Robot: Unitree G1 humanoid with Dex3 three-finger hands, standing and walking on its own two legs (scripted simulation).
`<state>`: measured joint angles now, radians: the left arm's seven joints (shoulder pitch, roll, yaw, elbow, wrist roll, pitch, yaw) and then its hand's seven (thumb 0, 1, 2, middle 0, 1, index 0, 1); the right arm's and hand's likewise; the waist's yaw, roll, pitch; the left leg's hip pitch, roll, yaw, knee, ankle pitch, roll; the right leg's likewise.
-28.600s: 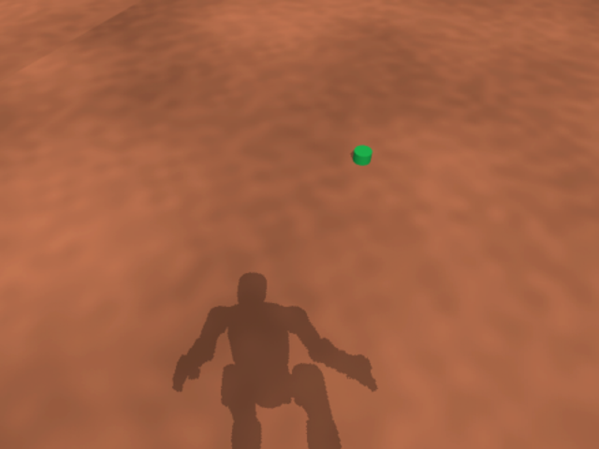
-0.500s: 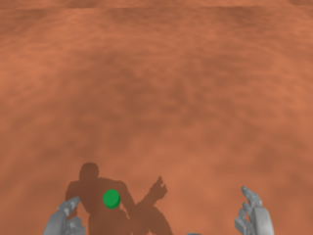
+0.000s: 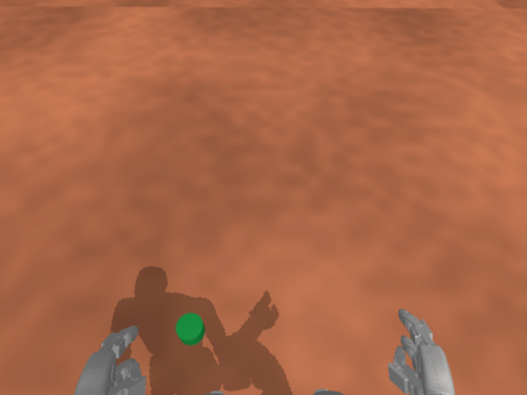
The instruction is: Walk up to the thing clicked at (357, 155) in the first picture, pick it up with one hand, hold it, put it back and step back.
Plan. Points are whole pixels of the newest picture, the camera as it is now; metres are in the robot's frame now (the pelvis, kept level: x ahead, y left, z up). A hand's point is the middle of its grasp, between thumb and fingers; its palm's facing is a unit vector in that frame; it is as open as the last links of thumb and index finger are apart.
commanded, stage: home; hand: left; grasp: from above
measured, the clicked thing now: (190, 329) +0.44 +0.24 -0.69
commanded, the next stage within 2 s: stand in 1.46 s
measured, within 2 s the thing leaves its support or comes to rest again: neither
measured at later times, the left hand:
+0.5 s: hand (143, 381) +0.17 +0.18 -0.05, palm faces +0.04 -0.98 -0.20, open 7.4 cm
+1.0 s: hand (146, 381) +0.17 +0.17 -0.05, palm faces +0.04 -0.98 -0.21, open 7.4 cm
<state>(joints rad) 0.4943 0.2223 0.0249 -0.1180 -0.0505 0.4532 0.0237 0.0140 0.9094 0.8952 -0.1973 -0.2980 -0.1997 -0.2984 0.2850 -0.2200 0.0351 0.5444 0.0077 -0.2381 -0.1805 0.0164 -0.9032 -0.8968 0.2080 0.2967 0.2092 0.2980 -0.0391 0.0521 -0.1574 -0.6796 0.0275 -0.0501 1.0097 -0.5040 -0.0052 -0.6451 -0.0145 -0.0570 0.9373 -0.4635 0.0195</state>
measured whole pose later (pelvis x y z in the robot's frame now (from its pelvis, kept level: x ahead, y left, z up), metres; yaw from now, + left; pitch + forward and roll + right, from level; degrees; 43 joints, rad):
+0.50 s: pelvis +0.00 +0.00 +0.00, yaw +0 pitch +10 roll -3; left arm 0.49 0.22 0.02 -0.12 -0.05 0.45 0.02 0.01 0.91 0.90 -0.20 -0.30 -0.20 -0.30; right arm 0.28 -0.22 0.03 0.54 0.01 -0.24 -0.18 0.02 -0.90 -0.90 0.21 0.30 0.21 0.30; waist -0.04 0.05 -0.16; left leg -0.68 0.03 -0.05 1.02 -0.51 0.00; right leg -0.65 -0.01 -0.05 0.94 -0.47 0.02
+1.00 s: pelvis +0.00 +0.00 +0.00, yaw +0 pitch +10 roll -3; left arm 0.49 0.22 0.02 -0.12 -0.05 0.46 0.02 0.01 0.91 0.90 -0.20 -0.30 -0.20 -0.30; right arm 0.28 -0.23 0.02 0.54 0.01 -0.23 -0.18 0.02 -0.90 -0.90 0.21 0.30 0.21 0.30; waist -0.04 0.05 -0.16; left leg -0.69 0.03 -0.05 1.02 -0.51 -0.01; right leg -0.65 -0.01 -0.06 0.95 -0.47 0.02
